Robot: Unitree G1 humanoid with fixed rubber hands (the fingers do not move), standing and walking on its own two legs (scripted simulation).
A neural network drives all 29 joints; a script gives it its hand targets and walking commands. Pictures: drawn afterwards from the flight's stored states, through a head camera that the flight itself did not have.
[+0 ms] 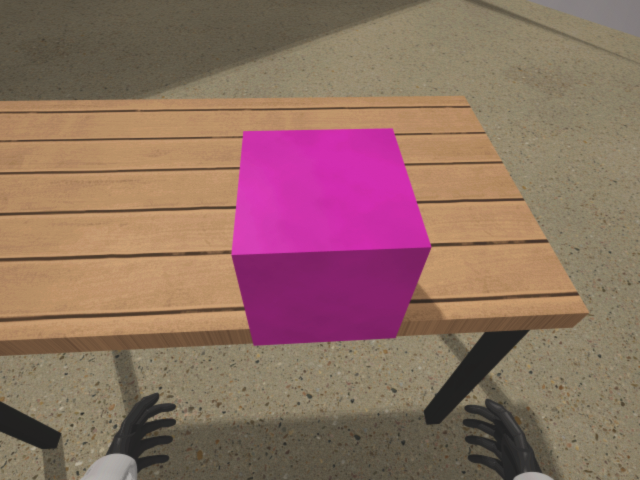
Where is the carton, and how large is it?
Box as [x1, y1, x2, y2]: [231, 128, 430, 345]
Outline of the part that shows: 392,128 243,131 231,255 254,345 395,337 429,252 430,244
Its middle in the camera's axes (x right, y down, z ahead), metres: +0.00 -0.01 +0.54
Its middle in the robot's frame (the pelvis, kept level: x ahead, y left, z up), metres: +0.41 +0.04 +0.06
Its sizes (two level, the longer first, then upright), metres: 0.212 0.205 0.211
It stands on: a table, 0.74 m high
